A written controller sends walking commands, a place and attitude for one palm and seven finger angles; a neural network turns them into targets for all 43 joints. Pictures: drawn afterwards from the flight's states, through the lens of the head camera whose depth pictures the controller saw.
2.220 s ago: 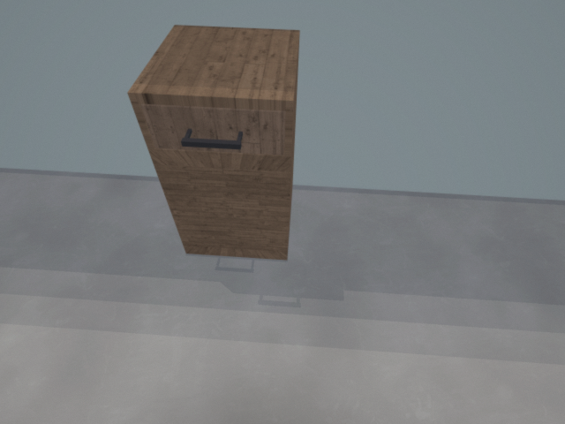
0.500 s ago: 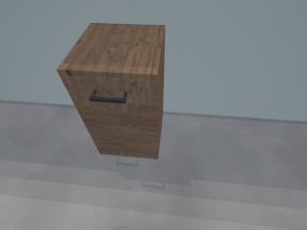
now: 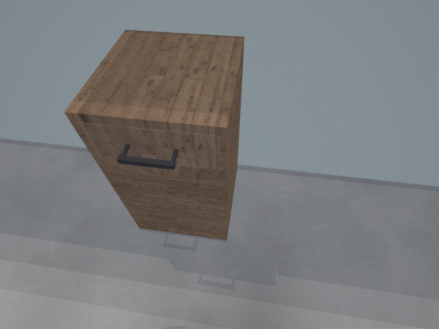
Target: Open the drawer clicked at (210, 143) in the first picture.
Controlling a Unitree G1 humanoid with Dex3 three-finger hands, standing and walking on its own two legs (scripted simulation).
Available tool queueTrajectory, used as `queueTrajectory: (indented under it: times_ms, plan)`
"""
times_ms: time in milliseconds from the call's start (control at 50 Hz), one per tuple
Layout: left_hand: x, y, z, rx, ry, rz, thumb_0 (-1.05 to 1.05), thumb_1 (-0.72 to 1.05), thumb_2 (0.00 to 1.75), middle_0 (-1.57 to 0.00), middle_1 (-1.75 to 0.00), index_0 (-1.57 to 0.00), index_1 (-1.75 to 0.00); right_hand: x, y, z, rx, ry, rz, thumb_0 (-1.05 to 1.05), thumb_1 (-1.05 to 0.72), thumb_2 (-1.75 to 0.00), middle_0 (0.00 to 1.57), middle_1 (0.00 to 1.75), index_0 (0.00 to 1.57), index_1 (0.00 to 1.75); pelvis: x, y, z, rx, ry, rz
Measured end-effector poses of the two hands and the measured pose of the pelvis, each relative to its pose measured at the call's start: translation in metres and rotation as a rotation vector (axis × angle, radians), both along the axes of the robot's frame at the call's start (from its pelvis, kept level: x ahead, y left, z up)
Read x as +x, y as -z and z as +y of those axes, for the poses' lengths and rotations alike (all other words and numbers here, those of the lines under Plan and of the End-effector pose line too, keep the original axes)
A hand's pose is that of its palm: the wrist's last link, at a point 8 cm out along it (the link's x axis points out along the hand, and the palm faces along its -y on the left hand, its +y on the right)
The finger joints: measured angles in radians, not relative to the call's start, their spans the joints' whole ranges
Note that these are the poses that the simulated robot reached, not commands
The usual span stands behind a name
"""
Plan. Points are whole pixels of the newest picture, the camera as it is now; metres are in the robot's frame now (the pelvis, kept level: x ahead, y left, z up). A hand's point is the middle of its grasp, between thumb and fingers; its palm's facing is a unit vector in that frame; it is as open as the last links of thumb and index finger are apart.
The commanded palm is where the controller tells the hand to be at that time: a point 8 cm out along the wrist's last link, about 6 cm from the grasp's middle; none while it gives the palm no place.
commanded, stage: come to a stop and stand still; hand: left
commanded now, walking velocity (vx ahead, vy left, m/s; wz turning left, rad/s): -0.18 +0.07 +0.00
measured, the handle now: (148, 156) +0.55 +0.25 -0.11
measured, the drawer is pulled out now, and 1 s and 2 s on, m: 0.00 0.00 0.00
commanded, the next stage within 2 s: look again from close up in 0.76 s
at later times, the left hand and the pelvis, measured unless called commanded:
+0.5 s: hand out of the picture +0.06 +0.18 -0.18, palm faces -0.03 -0.97 -0.24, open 7.4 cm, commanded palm none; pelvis -0.02 +0.00 -0.02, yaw -3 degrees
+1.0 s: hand out of the picture -0.04 +0.17 -0.17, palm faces -0.01 -0.98 -0.18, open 7.4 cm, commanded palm none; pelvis -0.03 +0.00 +0.00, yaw -2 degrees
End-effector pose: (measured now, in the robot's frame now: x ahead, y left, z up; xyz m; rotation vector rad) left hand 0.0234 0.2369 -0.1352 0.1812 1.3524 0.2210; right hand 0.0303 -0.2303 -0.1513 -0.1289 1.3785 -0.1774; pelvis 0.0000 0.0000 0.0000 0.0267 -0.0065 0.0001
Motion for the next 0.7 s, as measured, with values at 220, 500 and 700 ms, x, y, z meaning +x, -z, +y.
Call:
queueTrajectory:
  times_ms: [220, 500, 700]
  plan:
    - [0.038, 0.005, 0.021, 0.013, 0.038, -0.038, 0.00, 0.91, 0.90, -0.20, -0.30, -0.20, -0.30, 0.002, -0.010, -0.002, -0.052, -0.014, -0.027, 0.00, -0.91, -0.90, 0.20, 0.30, 0.20, 0.30, -0.002, 0.001, 0.008, -0.009, 0.024, 0.011]
    - [0.030, 0.010, -0.011, -0.010, 0.128, -0.156, 0.00, 0.90, 0.90, -0.20, -0.30, -0.20, -0.30, -0.006, -0.002, -0.009, -0.016, 0.044, -0.214, 0.01, -0.91, -0.90, 0.20, 0.30, 0.20, 0.30, -0.018, 0.016, -0.005, -0.013, 0.056, -0.044]
    - [-0.011, 0.002, -0.012, -0.039, 0.111, -0.120, 0.00, 0.91, 0.90, -0.20, -0.30, -0.20, -0.30, -0.052, -0.009, -0.004, -0.005, 0.021, -0.129, 0.01, -0.92, -0.90, 0.20, 0.30, 0.20, 0.30, -0.036, 0.004, -0.004, -0.025, 0.048, -0.019]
